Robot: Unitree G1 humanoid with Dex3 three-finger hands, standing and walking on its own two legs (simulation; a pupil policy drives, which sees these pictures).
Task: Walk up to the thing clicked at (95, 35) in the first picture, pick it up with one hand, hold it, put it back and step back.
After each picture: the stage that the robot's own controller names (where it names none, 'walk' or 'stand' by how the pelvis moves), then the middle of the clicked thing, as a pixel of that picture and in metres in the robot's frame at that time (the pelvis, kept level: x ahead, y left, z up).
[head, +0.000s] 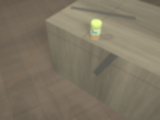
stand; (95, 30) +0.85 -0.08 -0.10
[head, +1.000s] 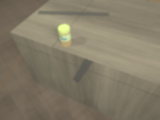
walk; (65, 35) +0.73 +0.15 -0.09
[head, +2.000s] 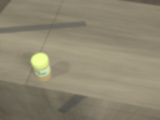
rise first; (42, 67) +0.45 +0.18 -0.06
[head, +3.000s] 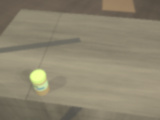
stand; (40, 82) +0.44 +0.20 -0.11
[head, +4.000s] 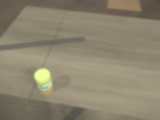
stand; (44, 82) +0.43 +0.18 -0.11
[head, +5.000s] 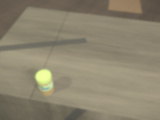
stand; (45, 83) +0.43 +0.17 -0.11
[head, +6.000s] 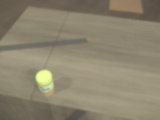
stand; (45, 83) +0.43 +0.17 -0.11
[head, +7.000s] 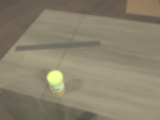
rise first; (56, 83) +0.43 +0.15 -0.10
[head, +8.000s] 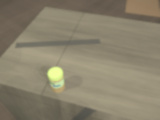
go down; (56, 80) +0.44 +0.15 -0.10
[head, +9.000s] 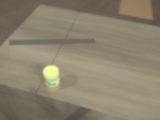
go down; (52, 78) +0.45 +0.14 -0.09
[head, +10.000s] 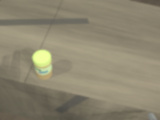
go down; (43, 65) +0.45 +0.14 -0.05
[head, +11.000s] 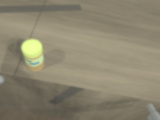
close in; (33, 56) +0.46 +0.14 -0.02
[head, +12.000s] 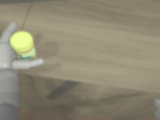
close; (24, 50) +0.47 +0.15 +0.00
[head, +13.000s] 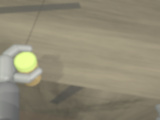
lift; (28, 69) +0.40 +0.16 -0.01
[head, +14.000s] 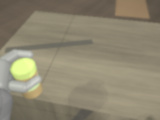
lift; (27, 79) +0.32 +0.17 +0.12
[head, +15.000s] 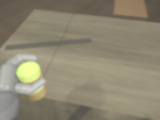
hold; (32, 81) +0.32 +0.17 +0.09
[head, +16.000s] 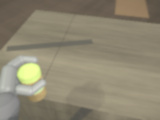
hold; (32, 83) +0.32 +0.17 +0.08
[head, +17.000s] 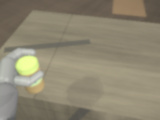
crouch; (31, 75) +0.35 +0.17 +0.09
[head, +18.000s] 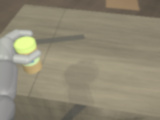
lower; (29, 55) +0.42 +0.17 +0.10
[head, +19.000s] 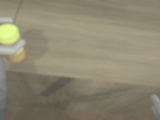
lower; (11, 44) +0.49 +0.17 +0.01
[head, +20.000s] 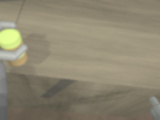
lower; (13, 48) +0.47 +0.17 +0.00
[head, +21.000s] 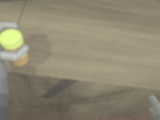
lower; (15, 48) +0.47 +0.17 +0.00
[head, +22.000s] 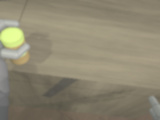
lower; (16, 47) +0.47 +0.17 +0.01
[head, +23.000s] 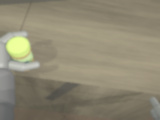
open; (21, 55) +0.45 +0.16 +0.00
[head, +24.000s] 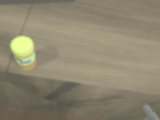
sink last; (24, 54) +0.45 +0.15 -0.01
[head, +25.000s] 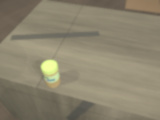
stand; (51, 74) +0.45 +0.16 -0.05
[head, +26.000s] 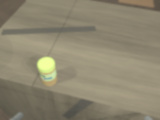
stand; (47, 72) +0.43 +0.15 -0.04
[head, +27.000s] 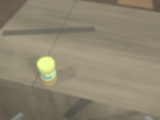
stand; (47, 71) +0.44 +0.16 -0.04
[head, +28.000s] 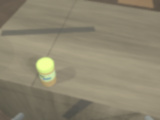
stand; (47, 72) +0.43 +0.16 -0.04
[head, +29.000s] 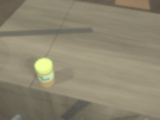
stand; (45, 73) +0.44 +0.16 -0.04
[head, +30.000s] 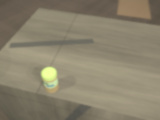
stand; (50, 80) +0.45 +0.16 -0.10
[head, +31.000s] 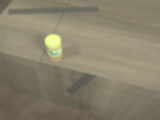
walk; (54, 48) +0.53 +0.13 -0.07
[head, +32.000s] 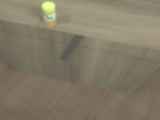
walk; (49, 14) +0.77 +0.19 -0.09
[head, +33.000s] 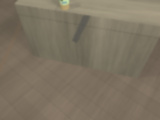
stand; (64, 0) +1.09 +0.18 -0.08
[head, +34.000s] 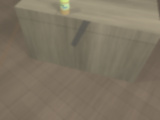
stand; (64, 5) +1.08 +0.16 -0.11
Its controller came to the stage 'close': yes
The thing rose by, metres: 0.19
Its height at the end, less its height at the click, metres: +0.00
